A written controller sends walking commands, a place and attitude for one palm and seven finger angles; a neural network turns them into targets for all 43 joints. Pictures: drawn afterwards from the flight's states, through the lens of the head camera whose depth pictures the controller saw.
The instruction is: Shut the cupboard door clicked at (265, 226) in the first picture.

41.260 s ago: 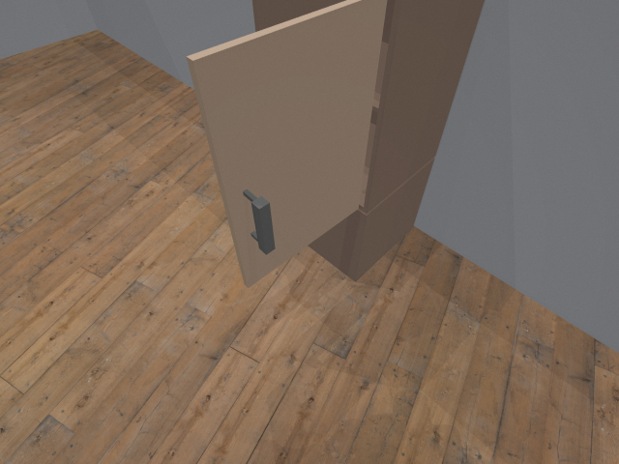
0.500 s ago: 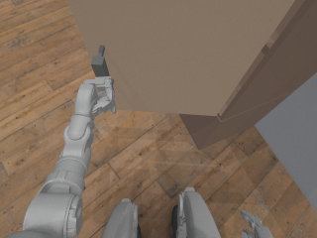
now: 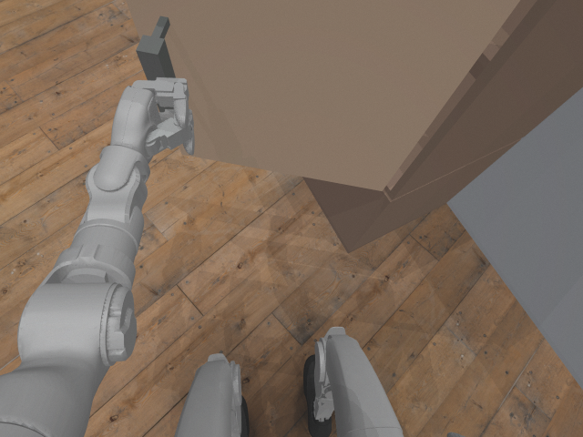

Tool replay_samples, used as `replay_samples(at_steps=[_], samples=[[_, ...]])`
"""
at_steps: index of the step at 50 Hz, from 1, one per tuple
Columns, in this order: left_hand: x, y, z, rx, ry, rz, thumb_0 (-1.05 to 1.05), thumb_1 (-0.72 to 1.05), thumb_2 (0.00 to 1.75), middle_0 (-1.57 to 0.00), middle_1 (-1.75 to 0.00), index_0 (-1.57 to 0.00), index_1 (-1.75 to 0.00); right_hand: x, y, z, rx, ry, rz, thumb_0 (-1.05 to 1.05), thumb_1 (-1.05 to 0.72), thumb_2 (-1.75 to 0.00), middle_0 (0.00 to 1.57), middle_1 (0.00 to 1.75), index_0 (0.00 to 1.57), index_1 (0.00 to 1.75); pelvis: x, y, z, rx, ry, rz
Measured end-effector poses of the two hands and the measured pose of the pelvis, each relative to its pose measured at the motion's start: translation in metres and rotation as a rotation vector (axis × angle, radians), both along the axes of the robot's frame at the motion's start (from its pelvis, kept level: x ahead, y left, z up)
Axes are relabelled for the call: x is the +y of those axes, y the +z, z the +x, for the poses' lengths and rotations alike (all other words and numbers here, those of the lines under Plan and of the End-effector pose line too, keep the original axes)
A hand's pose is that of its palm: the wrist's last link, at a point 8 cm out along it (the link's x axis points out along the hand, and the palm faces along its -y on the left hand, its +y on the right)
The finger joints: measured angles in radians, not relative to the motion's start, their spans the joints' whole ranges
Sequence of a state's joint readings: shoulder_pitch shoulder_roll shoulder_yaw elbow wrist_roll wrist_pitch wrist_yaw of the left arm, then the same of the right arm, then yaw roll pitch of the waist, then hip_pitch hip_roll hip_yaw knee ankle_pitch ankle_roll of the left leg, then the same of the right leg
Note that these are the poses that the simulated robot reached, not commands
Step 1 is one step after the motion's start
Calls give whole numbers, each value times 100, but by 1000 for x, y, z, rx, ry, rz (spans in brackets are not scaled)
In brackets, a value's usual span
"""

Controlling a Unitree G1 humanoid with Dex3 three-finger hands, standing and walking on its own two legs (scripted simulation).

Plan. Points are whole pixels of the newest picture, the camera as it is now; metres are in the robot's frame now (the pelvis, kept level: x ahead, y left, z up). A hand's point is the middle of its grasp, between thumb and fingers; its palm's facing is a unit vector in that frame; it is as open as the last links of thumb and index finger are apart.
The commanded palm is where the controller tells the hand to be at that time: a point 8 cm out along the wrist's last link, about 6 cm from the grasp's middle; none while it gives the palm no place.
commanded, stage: push the door shut along its arc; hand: left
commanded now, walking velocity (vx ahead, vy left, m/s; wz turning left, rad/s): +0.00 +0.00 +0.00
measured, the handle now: (170, 77) +0.59 +0.12 +0.04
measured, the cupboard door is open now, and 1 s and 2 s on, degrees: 53 43 42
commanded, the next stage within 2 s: pull the fist back off the door in 0.92 s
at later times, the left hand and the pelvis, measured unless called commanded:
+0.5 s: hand (215, 96) +0.56 +0.06 +0.04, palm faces -0.39 -0.92 -0.04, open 3.1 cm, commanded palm +0.57 +0.08 +0.05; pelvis +0.00 +0.00 -0.02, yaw -1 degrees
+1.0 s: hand (246, 69) +0.60 +0.01 +0.05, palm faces -0.46 -0.89 -0.03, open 3.1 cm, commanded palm +0.62 +0.03 +0.05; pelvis +0.00 -0.01 -0.03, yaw -3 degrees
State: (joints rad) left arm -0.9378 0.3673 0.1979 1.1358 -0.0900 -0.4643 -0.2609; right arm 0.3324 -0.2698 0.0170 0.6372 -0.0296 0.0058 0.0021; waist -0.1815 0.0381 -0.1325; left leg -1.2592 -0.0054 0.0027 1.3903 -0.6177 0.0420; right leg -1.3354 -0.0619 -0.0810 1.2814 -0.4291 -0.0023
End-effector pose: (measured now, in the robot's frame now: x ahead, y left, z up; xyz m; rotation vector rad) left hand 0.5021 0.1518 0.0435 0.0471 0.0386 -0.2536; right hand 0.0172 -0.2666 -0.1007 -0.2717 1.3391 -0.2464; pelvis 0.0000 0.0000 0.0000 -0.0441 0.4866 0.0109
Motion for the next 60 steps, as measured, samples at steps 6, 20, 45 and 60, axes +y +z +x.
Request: replay_samples(at_steps=[6,20,45,60], samples=[[-4,1,9,15,-37,-6,2,90,91,-130,-150,-133,-149,-1,2,-7,26,-16,-7,1,-90,-89,21,30,21,30,0,0,1,8,-2,-5],[-21,3,43,30,-99,2,2,90,90,-130,-150,-131,-149,0,-2,-10,32,-14,-30,1,-90,-89,21,30,21,30,0,-10,1,47,3,-22],[-80,9,101,61,-215,1,1,90,91,-130,-150,-130,-149,14,-12,-62,127,-140,0,1,-90,-89,21,30,21,30,-6,-26,5,114,-39,-12],[-81,-2,92,58,207,-126,1,82,89,-130,-150,-131,-149,10,-12,-61,125,-44,47,1,-90,-89,21,30,20,30,-13,-27,-1,132,-34,-11]])
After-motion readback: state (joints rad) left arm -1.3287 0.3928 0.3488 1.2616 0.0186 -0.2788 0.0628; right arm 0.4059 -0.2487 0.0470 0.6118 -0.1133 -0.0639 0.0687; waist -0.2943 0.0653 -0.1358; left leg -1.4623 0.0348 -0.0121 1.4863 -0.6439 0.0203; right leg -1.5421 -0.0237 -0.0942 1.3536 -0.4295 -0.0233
